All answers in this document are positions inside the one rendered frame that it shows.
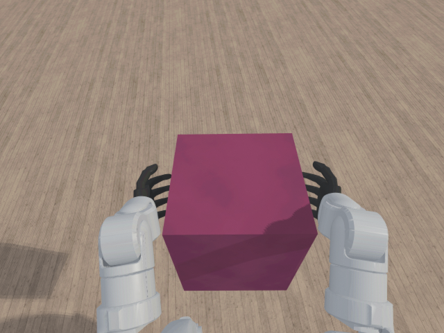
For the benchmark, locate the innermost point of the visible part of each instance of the carton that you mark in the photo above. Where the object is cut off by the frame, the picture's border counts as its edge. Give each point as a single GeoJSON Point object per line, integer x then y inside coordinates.
{"type": "Point", "coordinates": [238, 216]}

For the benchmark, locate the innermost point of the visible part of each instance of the robot right forearm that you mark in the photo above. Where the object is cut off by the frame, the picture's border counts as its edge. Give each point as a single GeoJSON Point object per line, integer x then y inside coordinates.
{"type": "Point", "coordinates": [357, 292]}

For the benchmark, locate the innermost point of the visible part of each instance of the robot right hand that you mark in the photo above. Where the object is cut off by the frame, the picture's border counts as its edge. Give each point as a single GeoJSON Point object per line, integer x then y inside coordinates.
{"type": "Point", "coordinates": [328, 185]}

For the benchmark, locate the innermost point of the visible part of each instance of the robot left forearm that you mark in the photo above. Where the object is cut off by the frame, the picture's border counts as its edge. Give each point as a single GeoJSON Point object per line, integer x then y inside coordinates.
{"type": "Point", "coordinates": [126, 260]}

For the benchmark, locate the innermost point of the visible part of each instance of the robot left hand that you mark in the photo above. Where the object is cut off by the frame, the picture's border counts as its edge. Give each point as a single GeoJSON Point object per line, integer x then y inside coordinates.
{"type": "Point", "coordinates": [144, 185]}

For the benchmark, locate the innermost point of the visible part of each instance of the left robot thigh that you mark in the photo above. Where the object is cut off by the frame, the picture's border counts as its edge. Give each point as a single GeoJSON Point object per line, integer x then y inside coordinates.
{"type": "Point", "coordinates": [182, 326]}

